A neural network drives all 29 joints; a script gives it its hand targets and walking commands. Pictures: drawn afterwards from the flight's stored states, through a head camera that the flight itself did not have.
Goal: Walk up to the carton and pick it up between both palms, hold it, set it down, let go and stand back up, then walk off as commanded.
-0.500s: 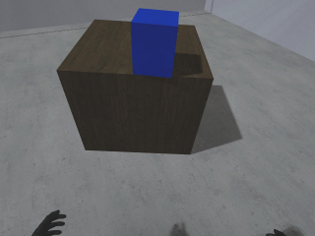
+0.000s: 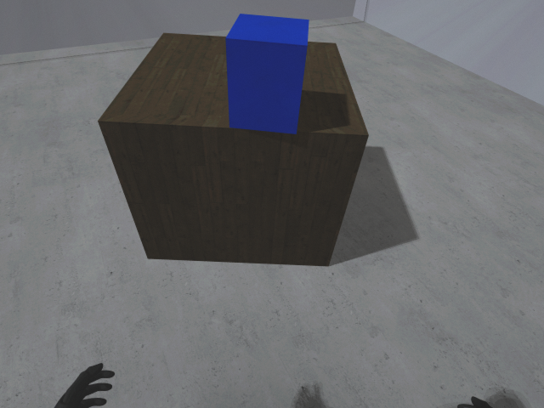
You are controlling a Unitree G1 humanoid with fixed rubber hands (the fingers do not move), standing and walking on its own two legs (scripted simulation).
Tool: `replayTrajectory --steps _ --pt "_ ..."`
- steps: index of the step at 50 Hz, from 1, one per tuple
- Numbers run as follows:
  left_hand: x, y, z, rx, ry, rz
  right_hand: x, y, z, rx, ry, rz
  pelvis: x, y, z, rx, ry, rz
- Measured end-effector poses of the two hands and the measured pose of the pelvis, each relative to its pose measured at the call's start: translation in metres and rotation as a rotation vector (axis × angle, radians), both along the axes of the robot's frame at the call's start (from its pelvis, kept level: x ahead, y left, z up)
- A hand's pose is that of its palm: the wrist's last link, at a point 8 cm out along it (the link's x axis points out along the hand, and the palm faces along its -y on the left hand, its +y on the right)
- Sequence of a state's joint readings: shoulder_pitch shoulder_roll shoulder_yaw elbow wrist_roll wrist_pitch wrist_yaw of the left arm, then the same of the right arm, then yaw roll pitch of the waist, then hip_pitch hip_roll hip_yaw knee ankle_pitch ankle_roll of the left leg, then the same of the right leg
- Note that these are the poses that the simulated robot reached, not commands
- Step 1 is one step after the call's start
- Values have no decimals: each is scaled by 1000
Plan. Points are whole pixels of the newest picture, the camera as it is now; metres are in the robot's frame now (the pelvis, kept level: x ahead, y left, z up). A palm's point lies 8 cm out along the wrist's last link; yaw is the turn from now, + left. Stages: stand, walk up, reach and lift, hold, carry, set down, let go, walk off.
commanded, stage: stand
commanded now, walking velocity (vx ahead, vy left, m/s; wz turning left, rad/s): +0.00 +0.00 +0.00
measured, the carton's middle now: (268, 74) +0.97 -0.01 +0.07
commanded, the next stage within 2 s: none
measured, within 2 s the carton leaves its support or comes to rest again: neither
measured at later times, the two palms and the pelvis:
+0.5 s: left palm out of the picture +0.14 +0.28 -0.07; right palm out of the picture +0.08 -0.33 -0.06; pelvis +0.00 +0.00 +0.00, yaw +0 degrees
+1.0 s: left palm out of the picture +0.14 +0.28 -0.07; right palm out of the picture +0.08 -0.32 -0.06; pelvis +0.00 +0.00 +0.00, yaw +0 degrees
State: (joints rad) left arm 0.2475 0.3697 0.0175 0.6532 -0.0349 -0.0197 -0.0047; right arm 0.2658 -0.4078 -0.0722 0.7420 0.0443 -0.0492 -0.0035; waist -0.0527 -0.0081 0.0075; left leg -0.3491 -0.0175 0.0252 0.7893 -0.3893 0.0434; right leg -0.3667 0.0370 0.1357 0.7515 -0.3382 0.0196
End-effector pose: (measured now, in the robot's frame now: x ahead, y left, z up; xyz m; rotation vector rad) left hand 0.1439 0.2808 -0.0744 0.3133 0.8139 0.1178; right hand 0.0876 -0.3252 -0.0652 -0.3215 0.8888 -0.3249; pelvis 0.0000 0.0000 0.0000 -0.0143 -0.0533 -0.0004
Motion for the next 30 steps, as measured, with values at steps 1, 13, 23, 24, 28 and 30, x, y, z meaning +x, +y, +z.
replayTrajectory --steps 1,13,23,24,28,30 --pt "0 0 0 0 0 0 0 0 0 0 0 0 0 0 0 0 0 0" --pt "-2 -1 1 0 5 -3 -2 0 1 3 4 1 -2 0 2 1 3 0" --pt "-3 -2 1 0 7 -6 -3 0 1 4 5 1 -2 -1 2 1 5 0" --pt "-3 -2 1 0 7 -6 -3 0 1 4 5 1 -2 -1 2 1 5 0" --pt "-3 -2 1 0 8 -6 -3 0 1 4 6 1 -3 -1 2 1 5 0" --pt "-3 -2 2 0 8 -6 -3 0 1 5 7 1 -3 -1 3 1 5 0"
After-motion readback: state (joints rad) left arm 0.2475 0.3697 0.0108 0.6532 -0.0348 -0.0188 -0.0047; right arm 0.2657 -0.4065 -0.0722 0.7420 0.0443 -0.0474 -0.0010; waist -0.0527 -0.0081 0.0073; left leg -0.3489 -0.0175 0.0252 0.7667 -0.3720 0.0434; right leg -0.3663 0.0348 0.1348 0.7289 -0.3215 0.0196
